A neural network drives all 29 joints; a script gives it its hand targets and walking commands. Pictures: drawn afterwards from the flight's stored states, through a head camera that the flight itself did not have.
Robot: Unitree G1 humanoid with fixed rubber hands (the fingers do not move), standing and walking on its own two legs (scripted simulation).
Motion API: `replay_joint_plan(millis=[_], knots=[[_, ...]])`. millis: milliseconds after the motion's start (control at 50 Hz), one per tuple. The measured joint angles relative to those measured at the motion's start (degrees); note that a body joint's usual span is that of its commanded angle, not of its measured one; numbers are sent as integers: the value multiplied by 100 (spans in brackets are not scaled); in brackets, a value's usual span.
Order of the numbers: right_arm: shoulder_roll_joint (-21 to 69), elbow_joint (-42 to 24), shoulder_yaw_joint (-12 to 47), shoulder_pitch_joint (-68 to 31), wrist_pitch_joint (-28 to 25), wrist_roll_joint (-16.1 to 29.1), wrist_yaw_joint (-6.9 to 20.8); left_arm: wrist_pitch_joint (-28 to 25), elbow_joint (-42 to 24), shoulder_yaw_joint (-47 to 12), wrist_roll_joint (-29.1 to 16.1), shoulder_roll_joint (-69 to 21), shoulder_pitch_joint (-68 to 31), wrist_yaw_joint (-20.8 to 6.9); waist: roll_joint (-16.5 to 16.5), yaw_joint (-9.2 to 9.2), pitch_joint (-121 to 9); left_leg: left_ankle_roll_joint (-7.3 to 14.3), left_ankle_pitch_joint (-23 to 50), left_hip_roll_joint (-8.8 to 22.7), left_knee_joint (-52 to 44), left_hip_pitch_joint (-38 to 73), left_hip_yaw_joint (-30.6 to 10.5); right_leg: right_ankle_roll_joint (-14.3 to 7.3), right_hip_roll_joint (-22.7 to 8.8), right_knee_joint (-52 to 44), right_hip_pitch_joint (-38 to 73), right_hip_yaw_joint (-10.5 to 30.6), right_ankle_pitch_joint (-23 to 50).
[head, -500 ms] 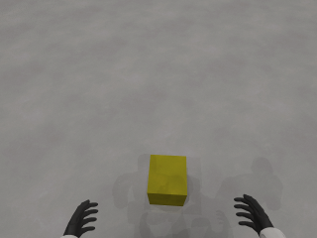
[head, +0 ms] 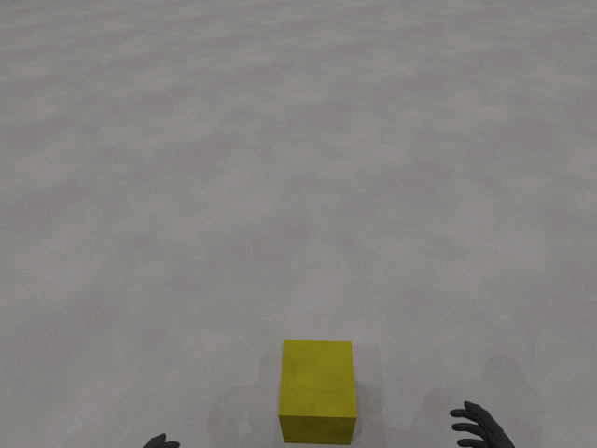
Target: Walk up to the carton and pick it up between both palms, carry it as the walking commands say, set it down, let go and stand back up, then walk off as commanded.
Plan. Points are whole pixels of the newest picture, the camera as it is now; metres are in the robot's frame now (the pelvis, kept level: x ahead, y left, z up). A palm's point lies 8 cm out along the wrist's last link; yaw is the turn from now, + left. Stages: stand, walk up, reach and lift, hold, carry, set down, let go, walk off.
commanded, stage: stand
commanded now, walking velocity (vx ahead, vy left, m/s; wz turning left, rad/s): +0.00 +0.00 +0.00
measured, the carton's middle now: (317, 392) +0.44 -0.01 -0.65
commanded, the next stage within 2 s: walk off in 1.74 s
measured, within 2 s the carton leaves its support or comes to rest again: neither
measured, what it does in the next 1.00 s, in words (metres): stands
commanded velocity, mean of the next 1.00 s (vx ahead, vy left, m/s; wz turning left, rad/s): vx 0.00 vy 0.00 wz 0.00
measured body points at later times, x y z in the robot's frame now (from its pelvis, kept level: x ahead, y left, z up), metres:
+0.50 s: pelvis +0.01 -0.01 +0.00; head -0.04 +0.00 +0.44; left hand +0.02 +0.23 -0.15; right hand -0.01 -0.26 -0.14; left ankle -0.05 +0.10 -0.74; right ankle -0.03 -0.13 -0.74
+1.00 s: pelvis -0.02 +0.00 +0.00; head -0.06 +0.00 +0.45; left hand -0.04 +0.22 -0.16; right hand -0.08 -0.22 -0.16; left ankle -0.05 +0.10 -0.74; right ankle -0.03 -0.13 -0.74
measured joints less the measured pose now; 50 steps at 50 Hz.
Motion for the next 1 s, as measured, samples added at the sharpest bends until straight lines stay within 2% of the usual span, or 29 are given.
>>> replay_joint_plan(millis=[100, 240, 540, 1000], knots=[[-72, 589, 4, 423, -395, 93, -47, -233, 665, -14, -42, 23, 406, 8, -4, -17, -607, -6, -164, 52, 174, -238, 72, -32, 65, 182, -269, 65, -132], [-72, 1081, 24, 896, -462, 171, -119, -287, 1124, -56, -63, -35, 735, 34, -49, -28, -870, -24, -218, 99, 200, -328, 145, -65, 119, 244, -402, 135, -172], [28, 1727, 58, 1308, -337, 205, -253, -174, 1741, -65, -53, -138, 826, 172, -73, -104, -697, -39, -143, 125, 184, -347, 229, -87, 150, 295, -477, 212, -98], [341, 2386, 117, 1274, -208, 190, -306, -6, 2412, -138, -68, -476, 699, 203, -23, -91, -308, 1, 57, 122, 193, -301, 339, -26, 148, 264, -441, 315, 153]])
